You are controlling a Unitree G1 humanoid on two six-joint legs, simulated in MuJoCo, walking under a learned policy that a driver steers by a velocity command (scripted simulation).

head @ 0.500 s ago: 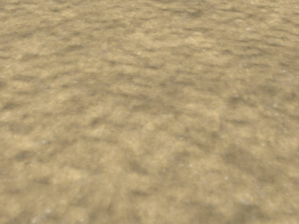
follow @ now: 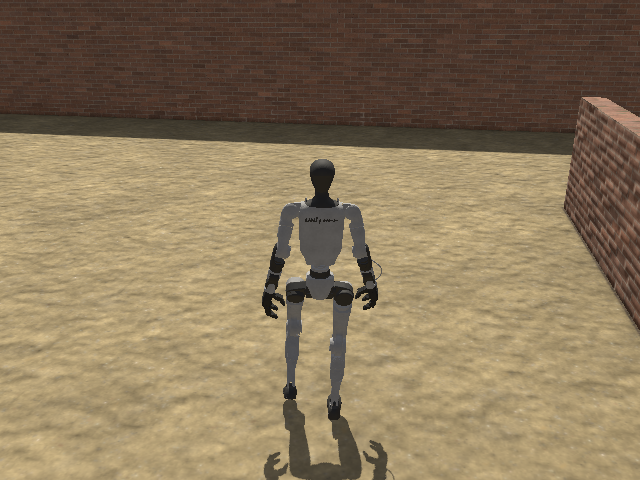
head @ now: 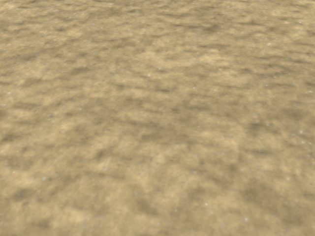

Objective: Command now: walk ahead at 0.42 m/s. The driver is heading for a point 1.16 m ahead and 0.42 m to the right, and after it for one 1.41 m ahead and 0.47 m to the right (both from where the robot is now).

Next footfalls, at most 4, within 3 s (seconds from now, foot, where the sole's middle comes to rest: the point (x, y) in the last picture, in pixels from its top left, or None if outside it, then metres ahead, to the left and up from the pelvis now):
0.32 left None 0.37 0.14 -0.78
0.90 right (211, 220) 0.60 -0.16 -0.78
1.36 left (199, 161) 0.90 -0.13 -0.78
1.78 right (232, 203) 0.68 -0.26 -0.78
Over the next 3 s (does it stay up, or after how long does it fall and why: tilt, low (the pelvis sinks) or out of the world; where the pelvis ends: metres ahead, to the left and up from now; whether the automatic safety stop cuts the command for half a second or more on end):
stays up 1.04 -0.44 -0.01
